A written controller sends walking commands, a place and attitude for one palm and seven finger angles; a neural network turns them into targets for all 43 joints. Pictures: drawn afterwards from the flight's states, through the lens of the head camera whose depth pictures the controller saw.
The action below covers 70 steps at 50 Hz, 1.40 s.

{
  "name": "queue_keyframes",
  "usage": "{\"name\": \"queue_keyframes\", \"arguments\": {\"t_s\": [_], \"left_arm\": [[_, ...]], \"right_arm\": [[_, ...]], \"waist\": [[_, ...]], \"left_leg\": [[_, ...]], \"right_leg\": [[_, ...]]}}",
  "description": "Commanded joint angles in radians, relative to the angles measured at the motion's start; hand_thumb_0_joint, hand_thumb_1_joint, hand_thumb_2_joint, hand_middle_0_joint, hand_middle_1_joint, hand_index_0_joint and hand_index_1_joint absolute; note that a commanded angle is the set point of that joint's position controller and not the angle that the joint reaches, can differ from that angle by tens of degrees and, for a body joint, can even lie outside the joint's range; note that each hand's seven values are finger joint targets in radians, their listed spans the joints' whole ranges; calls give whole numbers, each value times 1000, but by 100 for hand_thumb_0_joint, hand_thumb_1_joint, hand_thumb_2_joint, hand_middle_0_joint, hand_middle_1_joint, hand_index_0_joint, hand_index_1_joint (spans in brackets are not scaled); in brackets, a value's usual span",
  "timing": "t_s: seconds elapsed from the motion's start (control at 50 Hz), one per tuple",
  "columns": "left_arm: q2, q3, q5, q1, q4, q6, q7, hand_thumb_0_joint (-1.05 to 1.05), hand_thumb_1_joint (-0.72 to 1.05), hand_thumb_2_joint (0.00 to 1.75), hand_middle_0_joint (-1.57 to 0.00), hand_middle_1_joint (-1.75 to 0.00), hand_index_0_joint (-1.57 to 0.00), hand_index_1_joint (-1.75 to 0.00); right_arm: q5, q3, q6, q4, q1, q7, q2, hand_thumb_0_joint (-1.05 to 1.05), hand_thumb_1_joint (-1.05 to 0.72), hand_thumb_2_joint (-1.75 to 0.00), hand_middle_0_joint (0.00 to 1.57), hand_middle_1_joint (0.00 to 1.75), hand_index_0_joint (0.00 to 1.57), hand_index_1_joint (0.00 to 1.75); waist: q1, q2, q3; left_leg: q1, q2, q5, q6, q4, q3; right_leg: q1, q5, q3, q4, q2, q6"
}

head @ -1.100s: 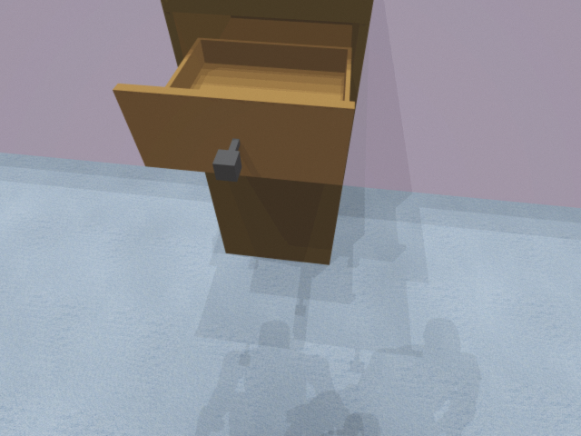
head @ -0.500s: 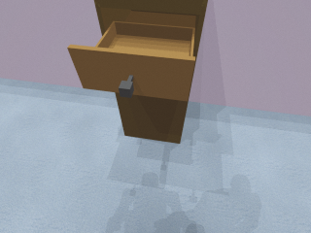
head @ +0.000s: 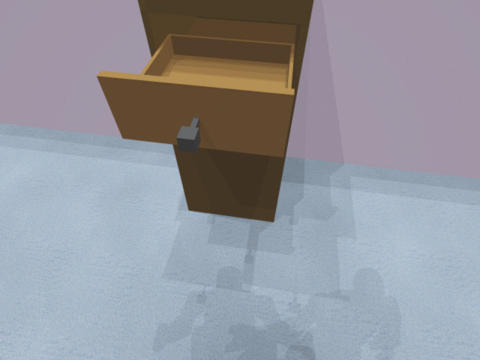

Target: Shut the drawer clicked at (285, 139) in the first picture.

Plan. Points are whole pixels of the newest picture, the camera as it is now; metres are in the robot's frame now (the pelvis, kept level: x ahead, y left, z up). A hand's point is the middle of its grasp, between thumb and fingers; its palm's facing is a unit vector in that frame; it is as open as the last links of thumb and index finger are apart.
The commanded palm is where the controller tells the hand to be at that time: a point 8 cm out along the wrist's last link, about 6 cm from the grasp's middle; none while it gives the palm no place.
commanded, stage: look at it before walking up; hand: left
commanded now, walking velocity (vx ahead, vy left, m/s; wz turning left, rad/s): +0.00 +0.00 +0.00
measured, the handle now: (191, 132) +0.52 +0.13 +0.08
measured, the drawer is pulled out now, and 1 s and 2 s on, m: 0.30 0.30 0.30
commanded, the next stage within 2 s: turn to face it in 0.04 s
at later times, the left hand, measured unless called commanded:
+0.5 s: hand out of the picture +0.08 +0.22 -0.17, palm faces -0.05 -0.96 -0.27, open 7.4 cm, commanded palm none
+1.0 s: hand (172, 347) +0.17 +0.15 -0.19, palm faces -0.03 -0.98 -0.21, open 7.4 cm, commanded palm none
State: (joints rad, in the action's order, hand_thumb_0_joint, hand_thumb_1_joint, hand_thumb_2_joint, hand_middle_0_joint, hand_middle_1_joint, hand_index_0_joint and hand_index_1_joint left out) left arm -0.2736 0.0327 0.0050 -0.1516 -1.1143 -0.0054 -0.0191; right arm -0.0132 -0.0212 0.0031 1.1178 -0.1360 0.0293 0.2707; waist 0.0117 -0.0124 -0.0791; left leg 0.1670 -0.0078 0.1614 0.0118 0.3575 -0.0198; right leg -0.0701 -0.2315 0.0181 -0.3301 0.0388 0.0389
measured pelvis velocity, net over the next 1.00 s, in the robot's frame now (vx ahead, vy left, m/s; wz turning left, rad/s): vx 0.10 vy -0.03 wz -0.05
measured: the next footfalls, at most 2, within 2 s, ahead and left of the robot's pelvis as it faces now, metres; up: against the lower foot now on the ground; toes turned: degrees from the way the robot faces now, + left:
right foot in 0.90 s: +0.15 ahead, -0.15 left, +0.00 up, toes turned -8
left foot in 1.10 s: +0.24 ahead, +0.08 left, +0.00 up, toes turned +0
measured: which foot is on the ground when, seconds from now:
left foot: down 0.00-0.90, up 0.92-1.00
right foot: down 0.00-0.68, up 0.70-0.88, down 0.90-1.00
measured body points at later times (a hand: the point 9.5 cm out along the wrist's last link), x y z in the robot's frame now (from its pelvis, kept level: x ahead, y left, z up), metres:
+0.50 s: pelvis +0.02 +0.00 -0.01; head +0.03 +0.00 +0.44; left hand +0.08 +0.27 -0.15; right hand +0.05 -0.26 -0.16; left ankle +0.02 +0.13 -0.75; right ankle -0.03 -0.09 -0.75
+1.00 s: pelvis +0.10 -0.03 -0.02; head +0.15 -0.04 +0.43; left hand +0.18 +0.20 -0.17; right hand +0.00 -0.24 -0.18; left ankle +0.04 +0.10 -0.71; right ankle +0.11 -0.14 -0.75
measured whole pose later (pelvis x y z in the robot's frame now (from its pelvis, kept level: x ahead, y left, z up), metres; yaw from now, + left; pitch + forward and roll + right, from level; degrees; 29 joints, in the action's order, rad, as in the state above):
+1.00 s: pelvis +0.10 -0.03 -0.02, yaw -3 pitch -1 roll -1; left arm -0.16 0.07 0.02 -0.17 -1.05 -0.02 -0.01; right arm -0.02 -0.04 0.03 1.18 -0.37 0.03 0.14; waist 0.04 -0.03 -0.12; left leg 0.28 -0.08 0.58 0.01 0.91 0.04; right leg -0.27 -0.31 0.11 -0.61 -0.02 0.03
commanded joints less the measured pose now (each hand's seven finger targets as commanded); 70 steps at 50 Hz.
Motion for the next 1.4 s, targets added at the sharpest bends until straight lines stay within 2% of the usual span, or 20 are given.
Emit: {"name": "queue_keyframes", "arguments": {"t_s": [0.0,0.26,0.42,0.58,0.62,0.64,0.66,0.7,0.84,0.86,0.88,0.9,0.96,1.04,1.08,1.1,1.18,1.28,1.34,1.38], "left_arm": [[-204,30,3,20,52,-25,-4,0,90,90,-20,-30,-20,-30],[-179,16,3,30,61,-5,-3,0,90,90,-20,-30,-20,-30],[-130,20,7,-38,52,9,17,0,90,90,-20,-30,-20,-30],[-95,47,4,-157,22,-6,5,0,90,90,-20,-30,-20,-30],[-69,47,3,-135,34,-6,5,0,90,90,-20,-30,-20,-30],[-35,42,1,-110,51,-9,8,0,90,90,-20,-30,-20,-30],[-6,33,2,-54,77,-12,9,0,90,90,-20,-30,-20,-30],[9,34,6,32,109,-11,6,0,90,90,-20,-30,-20,-30],[47,49,13,-155,47,-5,39,0,90,90,-20,-30,-20,-30],[-12,64,17,-245,24,-13,30,0,90,90,-20,-30,-20,-30],[-98,80,14,-307,5,-18,15,0,90,90,-20,-30,-20,-30],[-109,78,7,-306,6,-5,12,0,90,90,-20,-30,-20,-30],[-35,60,21,-141,55,-8,-12,0,90,90,-20,-30,-20,-30],[-1,52,5,-75,70,-10,-2,0,90,90,-20,-30,-20,-30],[75,26,0,-86,87,-2,-4,0,90,90,-20,-30,-20,-30],[74,20,3,-86,84,-2,-10,0,90,90,-20,-30,-20,-30],[5,33,4,-132,51,-4,-20,0,90,90,-20,-30,-20,-30],[-57,52,17,-124,88,4,-25,0,90,90,-20,-30,-20,-30],[-87,54,23,-116,100,15,-26,0,90,90,-20,-30,-20,-30],[-101,58,29,-103,106,17,-28,0,90,90,-20,-30,-20,-30]], "right_arm": [[-1,-31,-17,-50,28,5,196,0,-90,-90,20,30,20,30],[-2,-16,-4,-62,14,3,163,0,-90,-90,20,30,20,30],[-15,-14,-4,-55,-24,-8,110,0,-90,-90,20,30,20,30],[-7,-20,-26,-41,-94,5,24,0,-90,-90,20,30,20,30],[-8,-24,-31,-14,-182,12,27,0,-90,-90,20,30,20,30],[-17,-36,-34,14,-269,19,61,0,-90,-90,20,30,20,30],[-26,-45,-33,42,-366,24,83,0,-90,-90,20,30,20,30],[-29,-39,-30,47,-419,29,54,0,-90,-90,20,30,20,30],[-16,-40,-27,15,-262,22,35,0,-90,-90,20,30,20,30],[-3,-34,-27,-4,-244,16,-2,0,-90,-90,20,30,20,30],[2,-27,-22,-40,-218,5,-54,0,-90,-90,20,30,20,30],[-4,-32,-16,-56,-171,0,-43,0,-90,-90,20,30,20,30],[-4,-34,-8,-51,-178,-1,-82,0,-90,-90,20,30,20,30],[-9,-12,-22,15,-346,0,-134,0,-90,-90,20,30,20,30],[-15,-26,-35,5,-348,17,-11,0,-90,-90,20,30,20,30],[-17,-22,-29,-14,-287,21,5,0,-90,-90,20,30,20,30],[12,-31,-16,-43,-207,36,-18,0,-90,-90,20,30,20,30],[6,-61,23,-102,-154,22,0,0,-90,-90,20,30,20,30],[5,-59,42,-140,-86,6,-32,0,-90,-90,20,30,20,30],[7,-55,40,-165,-62,4,-39,0,-90,-90,20,30,20,30]], "waist": [[-3,0,72],[2,13,106],[-8,8,-15],[-14,100,-10],[28,-18,1],[59,-149,24],[90,-259,8],[92,-126,-64],[-45,-51,25],[-91,88,42],[-109,281,43],[-122,218,24],[-31,224,-38],[45,10,18],[19,-257,42],[3,-145,34],[-2,-96,94],[-3,86,129],[-26,191,48],[-24,178,62]], "left_leg": [[-73,-111,-155,-34,-36,-90],[-91,-126,-187,-16,-9,-50],[25,-113,145,-28,17,-47],[93,-60,38,-14,221,68],[-43,-106,-83,-38,130,12],[-190,-201,-203,-97,71,-126],[-260,-351,-298,-200,-32,-303],[-222,-429,-449,-259,-34,-321],[118,-197,-28,-88,87,-3],[258,-106,128,-41,257,69],[380,-16,383,6,465,169],[353,-45,519,-3,632,96],[314,-117,445,-13,620,20],[-61,-58,48,11,103,122],[-21,-324,-312,-123,-12,-169],[55,-325,-441,-147,15,-147],[-98,-150,-729,-17,147,63],[-40,-87,-347,3,251,110],[121,-11,252,19,366,85],[168,-1,313,14,317,63]], "right_leg": [[-39,177,-112,77,-152,6],[-43,275,-140,36,-151,-7],[-119,-134,-178,18,-111,27],[-8,202,-225,-45,-168,100],[-105,269,-150,-176,-117,77],[-255,209,-66,-349,-45,41],[-419,-206,25,-551,11,9],[-541,-358,-48,-713,-69,4],[-4,-18,105,-200,-30,5],[144,-80,-65,-67,-140,43],[164,-147,-362,90,-375,144],[44,-206,-423,149,-435,216],[-131,22,-279,62,-375,197],[-274,79,-74,-95,-219,82],[-247,-97,47,-271,-85,-31],[-159,-173,32,-243,-72,-37],[-96,547,5,-186,-145,-13],[-76,804,-39,-183,-226,34],[-61,842,-136,-96,-338,131],[21,907,-141,-117,-341,148]]}}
